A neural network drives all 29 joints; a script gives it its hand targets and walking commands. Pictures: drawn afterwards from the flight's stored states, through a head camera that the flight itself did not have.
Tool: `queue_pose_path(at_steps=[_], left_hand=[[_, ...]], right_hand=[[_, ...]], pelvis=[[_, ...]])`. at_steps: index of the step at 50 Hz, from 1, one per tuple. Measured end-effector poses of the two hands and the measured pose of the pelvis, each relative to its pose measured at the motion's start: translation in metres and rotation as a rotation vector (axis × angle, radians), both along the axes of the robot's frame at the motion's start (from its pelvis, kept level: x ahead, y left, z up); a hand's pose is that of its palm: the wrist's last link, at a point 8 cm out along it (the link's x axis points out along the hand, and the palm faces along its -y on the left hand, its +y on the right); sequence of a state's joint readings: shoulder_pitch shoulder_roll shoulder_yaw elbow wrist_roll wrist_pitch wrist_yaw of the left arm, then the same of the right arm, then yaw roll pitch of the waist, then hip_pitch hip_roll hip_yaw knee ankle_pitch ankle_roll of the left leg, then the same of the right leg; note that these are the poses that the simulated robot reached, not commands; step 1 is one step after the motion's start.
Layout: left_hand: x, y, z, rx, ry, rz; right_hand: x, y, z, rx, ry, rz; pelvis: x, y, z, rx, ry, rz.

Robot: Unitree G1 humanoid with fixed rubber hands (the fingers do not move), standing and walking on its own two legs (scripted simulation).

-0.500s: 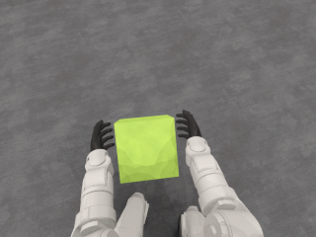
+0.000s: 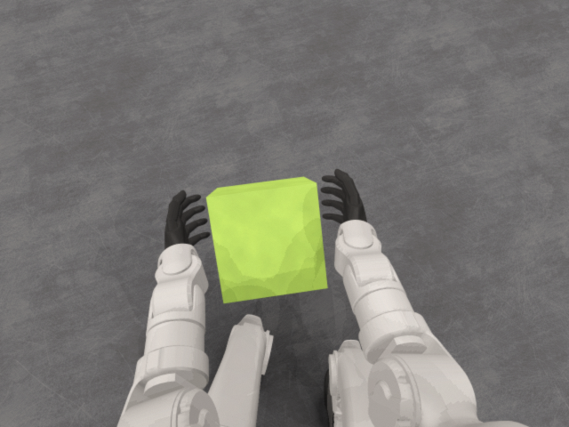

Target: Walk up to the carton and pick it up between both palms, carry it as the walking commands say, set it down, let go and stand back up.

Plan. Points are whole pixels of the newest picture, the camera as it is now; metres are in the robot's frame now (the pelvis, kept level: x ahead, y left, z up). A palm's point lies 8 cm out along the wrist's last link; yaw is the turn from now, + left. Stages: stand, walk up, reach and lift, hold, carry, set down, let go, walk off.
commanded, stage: set down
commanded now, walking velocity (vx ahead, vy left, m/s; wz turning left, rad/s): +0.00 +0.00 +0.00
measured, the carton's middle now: (267, 233) +0.41 +0.10 -0.18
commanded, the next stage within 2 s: none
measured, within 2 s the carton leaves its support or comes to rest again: neither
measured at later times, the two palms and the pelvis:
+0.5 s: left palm (196, 246) +0.36 +0.22 -0.15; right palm (341, 227) +0.43 -0.03 -0.15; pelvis -0.02 -0.01 -0.07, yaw -1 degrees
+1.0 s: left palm (206, 244) +0.38 +0.23 -0.24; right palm (332, 228) +0.45 -0.02 -0.23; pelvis -0.04 +0.00 -0.14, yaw -3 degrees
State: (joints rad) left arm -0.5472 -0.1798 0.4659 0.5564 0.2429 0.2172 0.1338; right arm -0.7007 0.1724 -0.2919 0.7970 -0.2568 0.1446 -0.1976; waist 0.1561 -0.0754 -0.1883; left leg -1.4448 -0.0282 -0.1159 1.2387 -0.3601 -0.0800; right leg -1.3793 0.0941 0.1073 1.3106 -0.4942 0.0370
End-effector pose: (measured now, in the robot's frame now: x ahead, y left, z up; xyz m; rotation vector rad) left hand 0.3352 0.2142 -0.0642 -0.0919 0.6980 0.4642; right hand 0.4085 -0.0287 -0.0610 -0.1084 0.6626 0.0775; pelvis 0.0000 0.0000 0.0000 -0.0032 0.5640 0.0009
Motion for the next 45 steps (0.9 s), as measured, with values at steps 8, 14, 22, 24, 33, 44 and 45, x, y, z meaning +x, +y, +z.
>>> queue_pose_path(at_steps=[8,14,22,24,33,44,45], left_hand=[[0.006,0.001,-0.027,-0.002,0.004,0.000],[0.011,0.001,-0.047,-0.002,0.012,-0.005],[0.018,0.002,-0.075,0.000,0.026,-0.015],[0.020,0.003,-0.083,0.001,0.029,-0.018],[0.032,0.006,-0.116,0.003,0.039,-0.033],[0.044,0.010,-0.156,0.002,0.046,-0.046],[0.045,0.010,-0.160,0.002,0.047,-0.047]], right_hand=[[0.006,0.002,-0.025,-0.011,-0.001,-0.002],[0.009,0.002,-0.045,-0.017,0.003,-0.002],[0.015,0.002,-0.073,-0.024,0.013,0.000],[0.017,0.002,-0.081,-0.025,0.016,0.000],[0.027,0.004,-0.113,-0.030,0.022,-0.001],[0.039,0.008,-0.152,-0.034,0.027,-0.008],[0.040,0.008,-0.156,-0.035,0.028,-0.008]], pelvis=[[-0.010,-0.001,-0.025,0.000,0.032,-0.007],[-0.016,-0.003,-0.043,0.002,0.053,-0.014],[-0.022,-0.007,-0.065,0.004,0.083,-0.023],[-0.023,-0.007,-0.070,0.005,0.091,-0.025],[-0.028,-0.009,-0.094,0.005,0.126,-0.033],[-0.034,-0.005,-0.121,0.001,0.166,-0.040],[-0.034,-0.005,-0.124,0.001,0.170,-0.040]])
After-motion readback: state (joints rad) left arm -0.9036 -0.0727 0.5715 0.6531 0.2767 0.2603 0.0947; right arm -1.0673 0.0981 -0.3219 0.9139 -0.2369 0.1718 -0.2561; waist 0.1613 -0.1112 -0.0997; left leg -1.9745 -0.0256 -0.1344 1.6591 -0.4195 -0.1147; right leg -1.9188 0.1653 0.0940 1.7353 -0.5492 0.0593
